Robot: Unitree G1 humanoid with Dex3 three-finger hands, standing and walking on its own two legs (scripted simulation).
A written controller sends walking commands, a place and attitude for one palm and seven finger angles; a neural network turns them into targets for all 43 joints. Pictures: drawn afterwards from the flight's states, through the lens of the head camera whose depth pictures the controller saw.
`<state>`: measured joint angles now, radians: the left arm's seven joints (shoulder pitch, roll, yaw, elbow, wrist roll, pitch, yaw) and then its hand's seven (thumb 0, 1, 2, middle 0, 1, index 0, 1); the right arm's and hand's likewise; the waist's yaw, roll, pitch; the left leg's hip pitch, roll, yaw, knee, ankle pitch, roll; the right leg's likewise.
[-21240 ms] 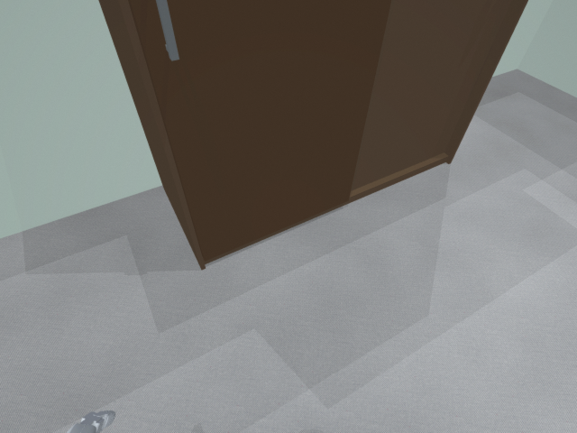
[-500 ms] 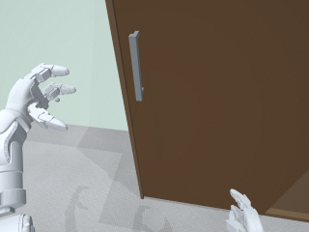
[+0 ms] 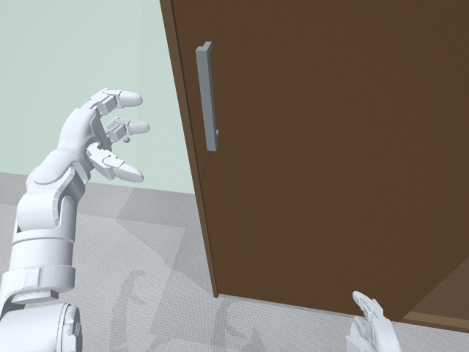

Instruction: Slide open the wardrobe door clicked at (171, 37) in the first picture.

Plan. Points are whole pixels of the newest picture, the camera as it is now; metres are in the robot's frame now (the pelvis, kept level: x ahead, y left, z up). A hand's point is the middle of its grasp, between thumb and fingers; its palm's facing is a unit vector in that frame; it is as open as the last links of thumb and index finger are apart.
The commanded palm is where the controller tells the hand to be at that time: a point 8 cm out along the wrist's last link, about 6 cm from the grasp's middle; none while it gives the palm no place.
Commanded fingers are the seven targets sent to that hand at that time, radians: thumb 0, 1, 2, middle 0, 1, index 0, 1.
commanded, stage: move the hooked fingers beside the handle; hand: left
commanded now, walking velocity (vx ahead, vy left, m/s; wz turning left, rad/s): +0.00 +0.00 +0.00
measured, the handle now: (210, 100) +0.50 +0.08 +0.21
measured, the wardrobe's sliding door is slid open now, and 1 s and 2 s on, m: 0.00 0.00 0.00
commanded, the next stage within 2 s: none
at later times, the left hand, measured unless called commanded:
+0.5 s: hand (159, 118) +0.42 +0.16 +0.22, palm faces -0.07 -1.00 -0.01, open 14.0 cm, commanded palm +0.40 +0.21 +0.22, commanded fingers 0.00 -0.50 0.30 -0.30 -1.20 -0.30 -1.20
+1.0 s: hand (162, 123) +0.44 +0.16 +0.20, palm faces -0.04 -1.00 -0.02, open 14.0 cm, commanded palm +0.41 +0.21 +0.22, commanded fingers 0.00 -0.50 0.30 -0.30 -1.20 -0.30 -1.20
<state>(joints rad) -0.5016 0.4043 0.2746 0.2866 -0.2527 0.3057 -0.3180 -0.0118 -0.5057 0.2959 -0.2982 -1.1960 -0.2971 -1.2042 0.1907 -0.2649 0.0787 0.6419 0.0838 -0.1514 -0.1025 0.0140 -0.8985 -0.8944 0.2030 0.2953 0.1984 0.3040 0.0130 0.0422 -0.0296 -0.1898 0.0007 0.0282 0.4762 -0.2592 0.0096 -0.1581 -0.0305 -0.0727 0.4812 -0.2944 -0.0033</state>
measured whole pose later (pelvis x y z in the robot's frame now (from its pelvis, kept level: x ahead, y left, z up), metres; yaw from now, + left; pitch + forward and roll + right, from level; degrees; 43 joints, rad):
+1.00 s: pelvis +0.01 -0.01 +0.00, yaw -2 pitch +1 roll +0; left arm -0.69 0.39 0.28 0.66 -0.19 0.15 -0.22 -0.01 -0.50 0.30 -0.31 -1.20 -0.30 -1.20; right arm 0.32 -0.28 0.02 0.67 0.08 -0.07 -0.09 0.01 -0.90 -0.89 0.20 0.30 0.20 0.30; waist -0.05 0.04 -0.05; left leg -0.20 0.02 0.06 0.45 -0.26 0.00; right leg -0.19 -0.01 -0.04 0.46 -0.28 -0.01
